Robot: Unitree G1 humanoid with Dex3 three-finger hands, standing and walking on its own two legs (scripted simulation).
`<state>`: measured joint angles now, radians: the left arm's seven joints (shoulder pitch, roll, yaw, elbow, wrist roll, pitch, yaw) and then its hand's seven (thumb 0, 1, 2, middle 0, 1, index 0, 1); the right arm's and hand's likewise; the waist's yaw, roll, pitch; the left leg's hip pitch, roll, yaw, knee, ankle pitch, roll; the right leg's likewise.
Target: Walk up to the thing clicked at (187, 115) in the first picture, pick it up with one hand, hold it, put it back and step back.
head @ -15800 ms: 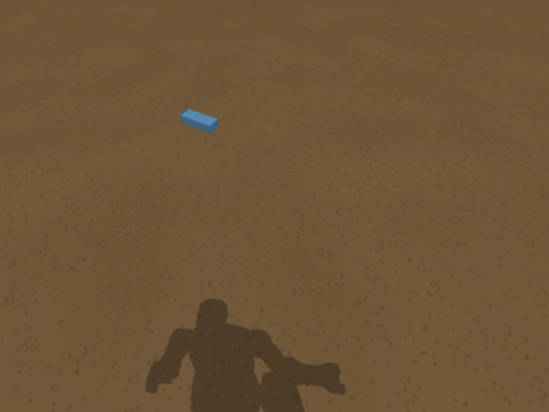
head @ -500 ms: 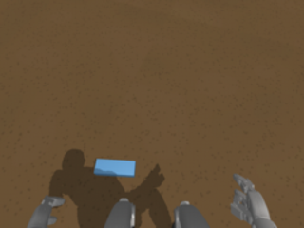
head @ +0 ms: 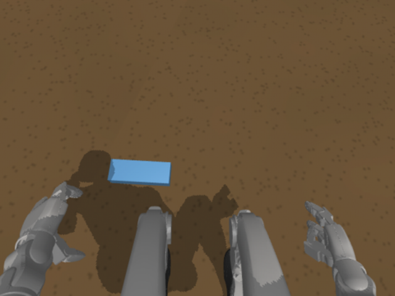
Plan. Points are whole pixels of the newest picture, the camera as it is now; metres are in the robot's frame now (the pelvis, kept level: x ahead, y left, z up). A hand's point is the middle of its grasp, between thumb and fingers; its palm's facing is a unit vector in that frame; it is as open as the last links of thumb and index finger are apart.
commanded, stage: rise first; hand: left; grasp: from above
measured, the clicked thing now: (140, 172) +0.45 +0.22 -0.50
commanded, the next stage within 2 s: approach in 1.52 s
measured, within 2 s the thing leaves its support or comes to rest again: neither
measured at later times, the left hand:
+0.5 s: hand (95, 196) +0.33 +0.30 -0.29, palm faces -0.50 -0.19 -0.84, open 14.3 cm
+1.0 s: hand (106, 183) +0.38 +0.30 -0.35, palm faces -0.48 -0.03 -0.88, open 14.4 cm
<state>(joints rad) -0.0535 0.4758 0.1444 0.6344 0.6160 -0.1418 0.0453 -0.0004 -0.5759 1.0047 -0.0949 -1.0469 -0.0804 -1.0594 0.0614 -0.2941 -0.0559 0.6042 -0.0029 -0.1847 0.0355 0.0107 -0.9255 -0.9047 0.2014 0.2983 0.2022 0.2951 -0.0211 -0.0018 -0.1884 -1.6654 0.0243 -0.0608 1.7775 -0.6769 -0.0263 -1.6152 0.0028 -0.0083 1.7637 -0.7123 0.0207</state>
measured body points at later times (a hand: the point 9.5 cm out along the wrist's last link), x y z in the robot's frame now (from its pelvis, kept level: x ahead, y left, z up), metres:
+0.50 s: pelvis -0.05 +0.01 -0.14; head +0.15 +0.04 +0.26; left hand +0.35 +0.31 -0.24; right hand +0.03 -0.27 -0.26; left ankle +0.05 +0.13 -0.49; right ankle +0.04 -0.13 -0.49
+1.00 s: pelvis -0.04 +0.01 -0.19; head +0.18 +0.06 +0.20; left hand +0.40 +0.30 -0.30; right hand +0.04 -0.27 -0.31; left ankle +0.05 +0.13 -0.49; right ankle +0.04 -0.13 -0.49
